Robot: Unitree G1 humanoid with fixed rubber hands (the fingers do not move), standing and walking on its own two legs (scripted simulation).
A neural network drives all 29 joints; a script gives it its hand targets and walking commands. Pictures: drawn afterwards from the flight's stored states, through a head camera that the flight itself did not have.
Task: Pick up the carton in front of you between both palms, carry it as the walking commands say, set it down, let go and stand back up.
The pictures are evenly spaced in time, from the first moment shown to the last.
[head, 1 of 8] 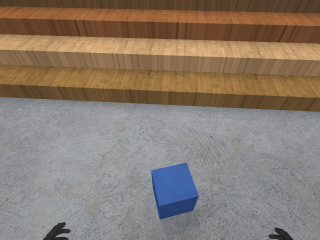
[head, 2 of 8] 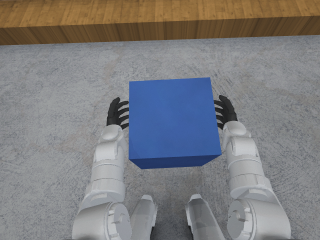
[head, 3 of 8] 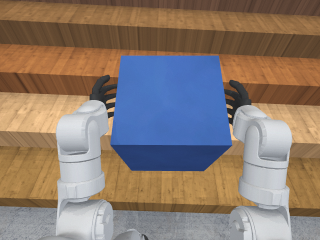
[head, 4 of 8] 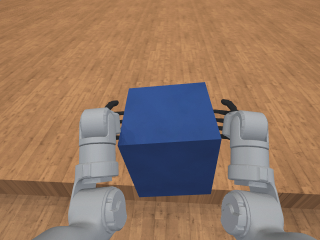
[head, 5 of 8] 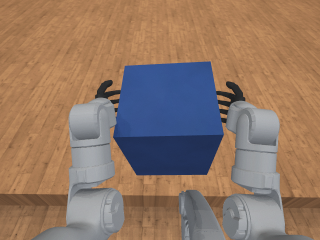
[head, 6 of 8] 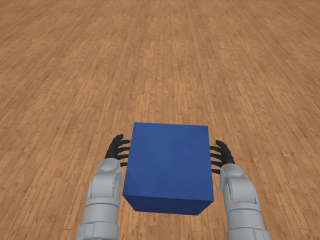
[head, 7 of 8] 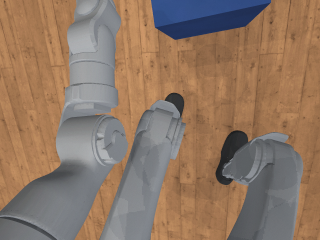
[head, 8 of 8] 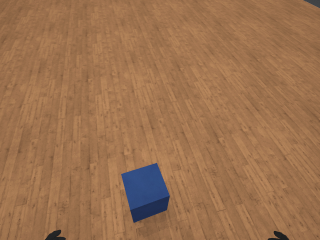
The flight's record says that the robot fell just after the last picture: no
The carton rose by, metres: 2.21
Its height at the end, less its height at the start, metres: +1.47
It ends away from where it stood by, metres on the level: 5.01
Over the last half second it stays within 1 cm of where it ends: yes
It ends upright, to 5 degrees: yes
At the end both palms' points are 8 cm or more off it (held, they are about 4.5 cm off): yes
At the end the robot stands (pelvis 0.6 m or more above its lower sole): yes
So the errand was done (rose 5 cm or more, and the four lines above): yes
